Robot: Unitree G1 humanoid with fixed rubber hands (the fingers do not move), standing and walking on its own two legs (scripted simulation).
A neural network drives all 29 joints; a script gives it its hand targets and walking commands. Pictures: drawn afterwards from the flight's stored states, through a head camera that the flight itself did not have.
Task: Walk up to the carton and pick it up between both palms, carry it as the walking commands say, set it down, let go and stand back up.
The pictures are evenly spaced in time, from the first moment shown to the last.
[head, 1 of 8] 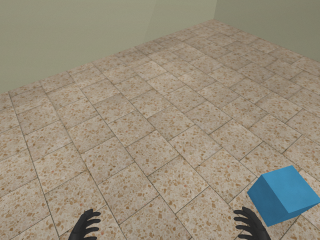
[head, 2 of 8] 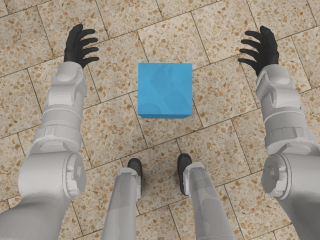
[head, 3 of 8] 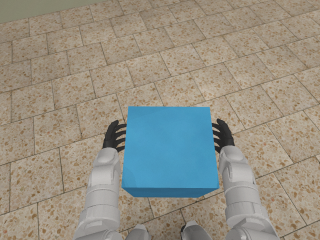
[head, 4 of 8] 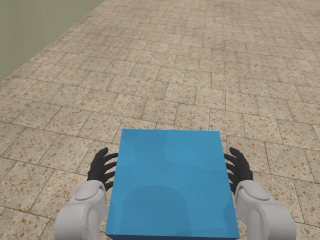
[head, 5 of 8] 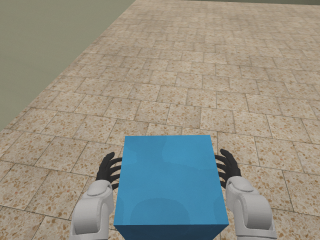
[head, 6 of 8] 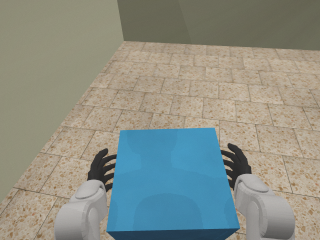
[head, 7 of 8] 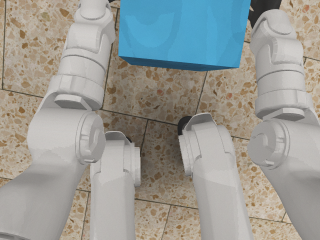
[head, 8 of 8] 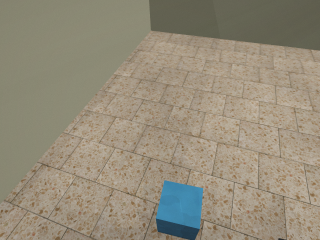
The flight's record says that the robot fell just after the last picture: no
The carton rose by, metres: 0.69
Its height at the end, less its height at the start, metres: +0.00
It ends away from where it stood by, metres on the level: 6.19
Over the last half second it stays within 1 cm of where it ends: yes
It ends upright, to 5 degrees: yes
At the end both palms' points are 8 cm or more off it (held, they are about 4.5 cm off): yes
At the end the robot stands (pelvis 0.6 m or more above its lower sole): yes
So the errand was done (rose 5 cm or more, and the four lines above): yes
